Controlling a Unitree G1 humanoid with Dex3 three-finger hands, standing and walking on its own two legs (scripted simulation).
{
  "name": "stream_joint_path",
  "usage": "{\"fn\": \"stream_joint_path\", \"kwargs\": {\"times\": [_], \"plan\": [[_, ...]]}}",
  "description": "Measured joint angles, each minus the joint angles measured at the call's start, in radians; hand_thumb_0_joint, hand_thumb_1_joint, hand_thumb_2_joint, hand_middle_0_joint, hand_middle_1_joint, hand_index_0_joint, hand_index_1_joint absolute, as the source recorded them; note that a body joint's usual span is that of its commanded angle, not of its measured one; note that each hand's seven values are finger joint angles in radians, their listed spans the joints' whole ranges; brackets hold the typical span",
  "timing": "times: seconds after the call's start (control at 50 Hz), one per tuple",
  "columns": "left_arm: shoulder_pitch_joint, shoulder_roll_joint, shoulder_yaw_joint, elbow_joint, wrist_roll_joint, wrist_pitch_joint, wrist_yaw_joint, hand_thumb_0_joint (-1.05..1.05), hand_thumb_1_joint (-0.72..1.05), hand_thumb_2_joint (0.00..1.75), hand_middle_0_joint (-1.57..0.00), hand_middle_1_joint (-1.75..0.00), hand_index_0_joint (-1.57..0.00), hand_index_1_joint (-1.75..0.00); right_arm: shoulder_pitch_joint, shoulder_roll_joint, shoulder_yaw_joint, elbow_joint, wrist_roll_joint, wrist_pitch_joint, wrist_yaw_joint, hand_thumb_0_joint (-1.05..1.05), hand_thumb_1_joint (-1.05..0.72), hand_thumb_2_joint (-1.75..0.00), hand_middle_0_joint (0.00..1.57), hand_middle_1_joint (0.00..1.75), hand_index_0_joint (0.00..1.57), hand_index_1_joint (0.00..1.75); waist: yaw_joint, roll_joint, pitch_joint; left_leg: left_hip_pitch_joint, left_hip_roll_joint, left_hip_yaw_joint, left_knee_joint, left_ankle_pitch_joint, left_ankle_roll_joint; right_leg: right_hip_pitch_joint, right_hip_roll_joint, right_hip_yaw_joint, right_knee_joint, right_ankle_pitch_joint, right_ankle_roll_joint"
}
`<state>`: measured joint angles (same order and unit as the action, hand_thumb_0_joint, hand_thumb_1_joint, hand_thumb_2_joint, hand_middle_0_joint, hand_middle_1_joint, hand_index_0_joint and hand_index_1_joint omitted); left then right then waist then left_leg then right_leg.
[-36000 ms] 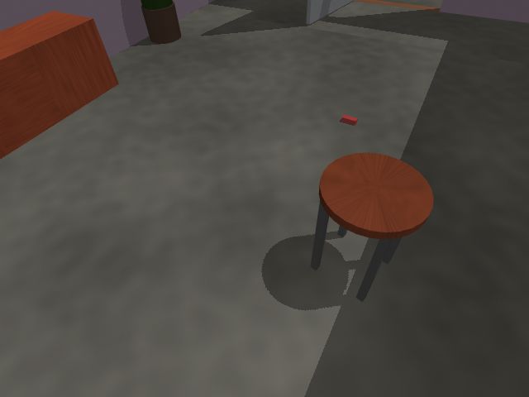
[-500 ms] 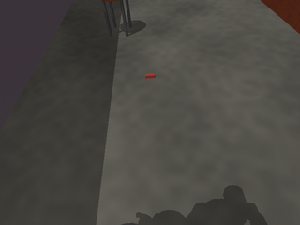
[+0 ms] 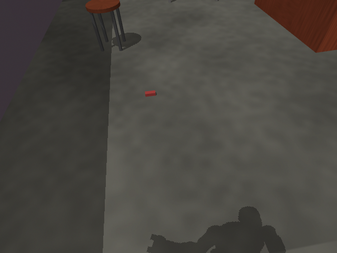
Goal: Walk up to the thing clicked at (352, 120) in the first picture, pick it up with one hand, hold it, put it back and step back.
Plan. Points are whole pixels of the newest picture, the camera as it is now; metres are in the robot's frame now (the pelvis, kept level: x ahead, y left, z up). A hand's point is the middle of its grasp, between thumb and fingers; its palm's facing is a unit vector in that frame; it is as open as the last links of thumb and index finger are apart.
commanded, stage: walk up
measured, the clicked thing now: (150, 93) +1.52 +0.20 -0.75
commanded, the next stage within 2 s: stand in 1.16 s
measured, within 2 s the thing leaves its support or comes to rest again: neither
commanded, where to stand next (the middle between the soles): +0.08 +0.03 m, yaw +2 degrees
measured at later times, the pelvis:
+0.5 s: pelvis +0.01 +0.01 +0.01, yaw -2 degrees
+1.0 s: pelvis +0.02 +0.01 +0.01, yaw -6 degrees
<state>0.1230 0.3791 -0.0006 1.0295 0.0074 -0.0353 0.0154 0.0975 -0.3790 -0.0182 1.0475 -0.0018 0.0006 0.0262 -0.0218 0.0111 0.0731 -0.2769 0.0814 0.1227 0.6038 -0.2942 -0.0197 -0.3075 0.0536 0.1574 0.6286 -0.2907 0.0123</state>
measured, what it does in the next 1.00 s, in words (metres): stands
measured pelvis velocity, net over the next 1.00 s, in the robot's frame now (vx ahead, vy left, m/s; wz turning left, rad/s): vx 0.02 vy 0.01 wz -0.10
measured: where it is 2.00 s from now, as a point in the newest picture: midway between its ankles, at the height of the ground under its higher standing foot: outside the picture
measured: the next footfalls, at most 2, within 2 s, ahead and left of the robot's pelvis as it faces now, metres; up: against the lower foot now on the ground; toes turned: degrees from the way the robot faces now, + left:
none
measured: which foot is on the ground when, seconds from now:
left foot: down 0.00-1.00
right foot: down 0.00-1.00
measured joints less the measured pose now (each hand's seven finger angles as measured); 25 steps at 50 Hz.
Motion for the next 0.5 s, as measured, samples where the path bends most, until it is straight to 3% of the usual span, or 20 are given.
{"fn": "stream_joint_path", "kwargs": {"times": [0.5], "plan": [[-0.008,-0.013,-0.006,0.021,0.013,0.015,0.003,0.0,0.9,0.9,-0.21,-0.3,-0.2,-0.3,-0.06,-0.005,-0.03,0.034,0.003,0.023,0.004,0.0,-0.9,-0.9,0.2,0.3,0.2,0.3,-0.007,-0.001,0.019,0.039,0.005,0.042,-0.051,0.006,0.008,0.024,0.006,0.041,-0.053,0.023,0.008]]}}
